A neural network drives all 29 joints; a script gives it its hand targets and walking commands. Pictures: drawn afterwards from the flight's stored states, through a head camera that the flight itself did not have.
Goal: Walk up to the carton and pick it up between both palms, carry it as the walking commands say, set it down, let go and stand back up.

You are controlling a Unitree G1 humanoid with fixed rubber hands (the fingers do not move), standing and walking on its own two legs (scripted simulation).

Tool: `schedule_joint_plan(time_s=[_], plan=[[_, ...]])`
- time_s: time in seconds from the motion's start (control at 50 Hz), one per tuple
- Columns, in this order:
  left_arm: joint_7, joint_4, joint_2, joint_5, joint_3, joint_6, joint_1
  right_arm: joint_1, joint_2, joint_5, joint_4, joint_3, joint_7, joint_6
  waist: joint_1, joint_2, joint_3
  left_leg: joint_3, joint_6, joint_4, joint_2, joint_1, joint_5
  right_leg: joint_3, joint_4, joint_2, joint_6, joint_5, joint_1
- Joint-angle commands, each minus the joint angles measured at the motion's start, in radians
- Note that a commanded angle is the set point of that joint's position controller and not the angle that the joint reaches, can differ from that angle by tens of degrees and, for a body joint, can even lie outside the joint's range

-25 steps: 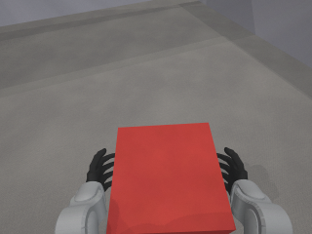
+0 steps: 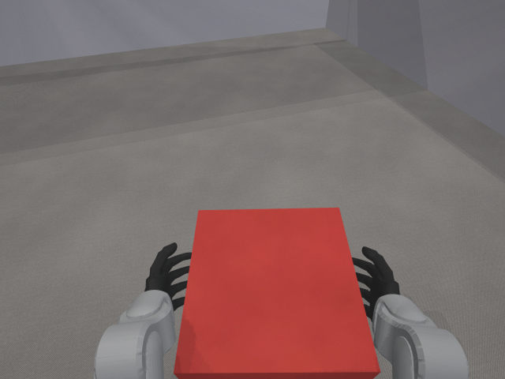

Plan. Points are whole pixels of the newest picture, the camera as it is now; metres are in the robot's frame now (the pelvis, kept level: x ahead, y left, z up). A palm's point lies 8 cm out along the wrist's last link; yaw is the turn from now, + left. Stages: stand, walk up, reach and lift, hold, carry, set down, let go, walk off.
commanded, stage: carry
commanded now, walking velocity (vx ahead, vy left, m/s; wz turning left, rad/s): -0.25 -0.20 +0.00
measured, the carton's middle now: (270, 313) +0.24 +0.00 +0.01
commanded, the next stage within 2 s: none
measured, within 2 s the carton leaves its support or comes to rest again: neither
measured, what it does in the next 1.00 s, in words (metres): walks backwards: left foot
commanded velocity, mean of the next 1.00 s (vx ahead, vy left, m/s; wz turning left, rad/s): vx -0.25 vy -0.20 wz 0.00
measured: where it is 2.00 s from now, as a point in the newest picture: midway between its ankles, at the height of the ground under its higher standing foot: outside the picture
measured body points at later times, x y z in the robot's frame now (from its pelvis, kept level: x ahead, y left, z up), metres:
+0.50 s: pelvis -0.04 -0.06 -0.01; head -0.01 -0.05 +0.44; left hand +0.20 +0.10 +0.06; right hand +0.20 -0.21 +0.06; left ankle -0.04 +0.07 -0.69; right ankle +0.02 -0.15 -0.74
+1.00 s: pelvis -0.16 -0.13 +0.01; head -0.16 -0.10 +0.46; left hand +0.08 +0.03 +0.08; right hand +0.08 -0.28 +0.09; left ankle -0.11 +0.03 -0.73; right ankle -0.19 -0.31 -0.68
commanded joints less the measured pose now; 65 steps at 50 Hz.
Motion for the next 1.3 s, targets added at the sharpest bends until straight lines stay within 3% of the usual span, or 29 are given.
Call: schedule_joint_plan(time_s=[0.0, 0.18, 0.22, 0.26, 0.3, 0.32, 0.36, 0.4, 0.5, 0.54, 0.56, 0.58, 0.6, 0.62, 0.68, 0.72, 0.82, 0.88, 0.94, 0.98, 1.0, 1.02, 1.04, 1.06, 1.1, 1.12, 1.16, 1.2, 1.28], plan=[[-0.1, -0.133, -0.71, -0.248, -0.618, -0.018, -0.391, -0.411, 0.691, 0.264, -0.116, 0.586, 0.109, -0.024, 0.005, 0.032, -0.123, -0.128, 0.018, -0.156, 0.101, 0.014, -0.28, 0.063, -0.084, -0.035, -0.039, -0.169, 0.036], [-0.111, -0.095, -0.72, -0.242, -0.624, 0.004, -0.385, -0.407, 0.698, 0.258, -0.113, 0.577, 0.108, -0.018, 0.006, 0.184, -0.083, -0.276, 0.051, -0.283, 0.318, -0.096, -0.394, 0.011, 0.249, 0.011, -0.033, -0.151, 0.011], [-0.114, -0.103, -0.738, -0.256, -0.631, -0.001, -0.385, -0.421, 0.723, 0.267, -0.13, 0.593, 0.11, -0.019, 0.02, 0.131, -0.08, -0.208, 0.019, -0.188, 0.292, -0.068, -0.289, 0.047, 0.148, -0.006, -0.046, -0.121, 0.002], [-0.117, -0.111, -0.741, -0.264, -0.629, -0.006, -0.358, -0.401, 0.738, 0.265, -0.134, 0.604, 0.108, -0.02, 0.015, 0.014, -0.086, -0.11, -0.013, -0.002, 0.211, -0.013, -0.128, 0.111, -0.02, -0.032, -0.063, -0.073, 0.002], [-0.126, -0.124, -0.718, -0.271, -0.627, -0.006, -0.329, -0.343, 0.731, 0.257, -0.137, 0.603, 0.101, -0.019, -0.01, -0.212, -0.106, -0.029, -0.058, 0.225, 0.101, -0.081, -0.154, 0.284, -0.136, -0.175, -0.107, 0.231, 0.07], [-0.129, -0.122, -0.71, -0.273, -0.626, -0.004, -0.307, -0.324, 0.716, 0.25, -0.126, 0.596, 0.098, -0.017, -0.003, -0.259, -0.117, -0.012, -0.072, 0.377, 0.07, -0.137, -0.287, 0.317, -0.131, -0.238, -0.146, 0.278, 0.091], [-0.134, -0.14, -0.742, -0.283, -0.626, -0.017, -0.306, -0.369, 0.751, 0.276, -0.143, 0.629, 0.104, -0.027, 0.002, -0.168, -0.155, -0.047, -0.077, 0.578, 0.044, -0.126, -0.337, 0.225, -0.059, -0.194, -0.167, 0.474, 0.104], [-0.14, -0.174, -0.789, -0.29, -0.641, -0.033, -0.335, -0.395, 0.803, 0.302, -0.166, 0.644, 0.111, -0.046, 0.006, -0.096, -0.185, -0.053, -0.066, 0.55, 0.032, -0.144, -0.299, 0.13, 0.007, -0.143, -0.159, 0.596, 0.187], [-0.125, -0.227, -0.798, -0.274, -0.658, -0.059, -0.282, -0.372, 0.786, 0.334, -0.23, 0.66, 0.127, -0.065, 0.012, -0.106, -0.287, -0.032, -0.052, 0.276, 0.019, -0.049, -0.32, 0.154, 0.051, -0.149, -0.174, 0.646, 0.283], [-0.114, -0.198, -0.767, -0.261, -0.661, -0.05, -0.235, -0.304, 0.758, 0.318, -0.198, 0.647, 0.13, -0.054, -0.017, -0.078, -0.311, -0.058, -0.036, -0.078, 0.085, 0.148, -0.01, 0.109, 0.094, -0.107, -0.113, 0.464, 0.2], [-0.11, -0.194, -0.753, -0.254, -0.666, -0.045, -0.216, -0.277, 0.73, 0.304, -0.182, 0.628, 0.131, -0.052, -0.021, 0.055, -0.303, -0.263, 0.018, -0.102, 0.238, 0.328, 0.27, 0.075, 0.17, -0.047, -0.051, 0.217, -0.02], [-0.112, -0.194, -0.743, -0.245, -0.665, -0.038, -0.212, -0.265, 0.709, 0.295, -0.165, 0.62, 0.132, -0.052, -0.01, 0.305, -0.243, -0.514, 0.14, -0.085, 0.476, 0.406, 0.727, -0.008, 0.36, 0.057, 0.002, -0.292, -0.266], [-0.109, -0.185, -0.745, -0.24, -0.674, -0.038, -0.231, -0.253, 0.704, 0.294, -0.152, 0.61, 0.14, -0.053, -0.009, 0.267, -0.197, -0.519, 0.214, -0.084, 0.572, 0.366, 0.933, 0.041, 0.618, 0.041, 0.007, -0.443, -0.328], [-0.111, -0.188, -0.777, -0.257, -0.691, -0.045, -0.268, -0.278, 0.721, 0.311, -0.173, 0.613, 0.151, -0.058, -0.021, 0.227, -0.208, -0.408, 0.216, -0.051, 0.526, 0.325, 0.936, 0.135, 0.724, 0.0, 0.002, -0.387, -0.31], [-0.123, -0.235, -0.842, -0.287, -0.741, -0.069, -0.374, -0.35, 0.776, 0.306, -0.208, 0.611, 0.164, -0.084, -0.004, 0.095, -0.145, -0.206, 0.095, -0.07, 0.355, 0.287, 0.726, 0.09, 0.738, 0.006, 0.017, -0.24, -0.291], [-0.126, -0.24, -0.847, -0.294, -0.738, -0.077, -0.377, -0.355, 0.783, 0.299, -0.216, 0.606, 0.161, -0.094, -0.005, 0.112, -0.124, -0.158, 0.066, -0.063, 0.312, 0.332, 0.719, 0.039, 0.672, 0.035, 0.026, -0.223, -0.295], [-0.1, -0.147, -0.718, -0.261, -0.7, -0.016, -0.284, -0.181, 0.638, 0.225, -0.093, 0.513, 0.128, -0.049, -0.013, 0.261, -0.13, -0.204, 0.064, -0.082, 0.314, 0.304, 0.637, -0.027, 0.465, 0.065, 0.051, -0.275, -0.168], [-0.087, -0.113, -0.687, -0.233, -0.686, 0.016, -0.286, -0.192, 0.611, 0.216, -0.055, 0.5, 0.132, -0.022, -0.01, 0.354, -0.116, -0.172, 0.031, -0.105, 0.31, 0.254, 0.454, -0.057, 0.338, 0.055, 0.044, -0.269, -0.105], [-0.091, -0.141, -0.716, -0.237, -0.685, 0.019, -0.349, -0.293, 0.66, 0.252, -0.108, 0.538, 0.143, -0.021, -0.008, 0.38, -0.084, -0.199, 0.005, -0.129, 0.324, 0.184, 0.264, -0.034, 0.176, 0.037, 0.023, -0.242, -0.044], [-0.099, -0.157, -0.746, -0.246, -0.676, 0.011, -0.365, -0.346, 0.702, 0.275, -0.152, 0.573, 0.143, -0.025, 0.003, 0.306, -0.085, -0.19, -0.019, -0.078, 0.309, 0.113, 0.159, -0.023, -0.015, 0.022, 0.004, -0.165, 0.061], [-0.106, -0.146, -0.763, -0.245, -0.66, 0.007, -0.349, -0.369, 0.716, 0.285, -0.174, 0.592, 0.14, -0.028, 0.006, 0.178, -0.101, -0.14, -0.044, 0.026, 0.254, 0.063, 0.076, 0.019, -0.126, -0.007, -0.001, -0.127, 0.119], [-0.115, -0.157, -0.773, -0.247, -0.646, 0.001, -0.343, -0.391, 0.725, 0.294, -0.198, 0.615, 0.137, -0.03, 0.005, -0.044, -0.057, -0.086, -0.073, 0.138, 0.169, -0.066, -0.111, 0.099, -0.225, -0.08, -0.02, -0.079, 0.143], [-0.123, -0.155, -0.763, -0.241, -0.619, -0.005, -0.324, -0.405, 0.732, 0.302, -0.22, 0.643, 0.135, -0.027, -0.014, -0.305, -0.052, -0.008, -0.104, 0.435, 0.07, -0.194, -0.422, 0.292, -0.23, -0.274, -0.084, 0.157, 0.128], [-0.129, -0.145, -0.762, -0.24, -0.598, -0.015, -0.29, -0.44, 0.752, 0.314, -0.225, 0.674, 0.132, -0.027, -0.015, -0.343, -0.015, -0.095, -0.089, 0.649, 0.042, -0.225, -0.498, 0.258, -0.167, -0.293, -0.121, 0.3, 0.07], [-0.139, -0.11, -0.762, -0.233, -0.55, -0.025, -0.249, -0.498, 0.782, 0.34, -0.237, 0.723, 0.127, -0.03, -0.001, -0.299, -0.117, -0.172, -0.077, 0.848, 0.0, -0.183, -0.372, 0.13, -0.138, -0.207, -0.107, 0.193, 0.077], [-0.142, -0.149, -0.784, -0.238, -0.545, -0.041, -0.285, -0.536, 0.829, 0.36, -0.243, 0.735, 0.13, -0.036, 0.001, -0.288, -0.125, -0.166, -0.084, 0.887, 0.015, -0.174, -0.294, 0.065, -0.135, -0.167, -0.094, 0.069, 0.084], [-0.154, -0.196, -0.808, -0.258, -0.553, -0.075, -0.311, -0.55, 0.86, 0.376, -0.268, 0.756, 0.129, -0.059, -0.005, -0.212, -0.165, -0.127, -0.095, 0.85, 0.014, -0.192, -0.229, -0.025, -0.082, -0.113, -0.075, 0.067, 0.159], [-0.156, -0.217, -0.806, -0.266, -0.575, -0.084, -0.305, -0.473, 0.85, 0.348, -0.244, 0.726, 0.124, -0.069, -0.01, -0.168, -0.204, -0.075, -0.093, 0.753, 0.007, -0.175, -0.238, -0.008, -0.091, -0.115, -0.073, 0.105, 0.217], [-0.132, -0.199, -0.701, -0.229, -0.596, -0.057, -0.241, -0.325, 0.752, 0.303, -0.134, 0.665, 0.117, -0.043, 0.007, -0.115, -0.217, -0.061, -0.074, 0.482, -0.023, -0.103, -0.373, 0.214, -0.126, -0.2, -0.162, 0.23, 0.279]])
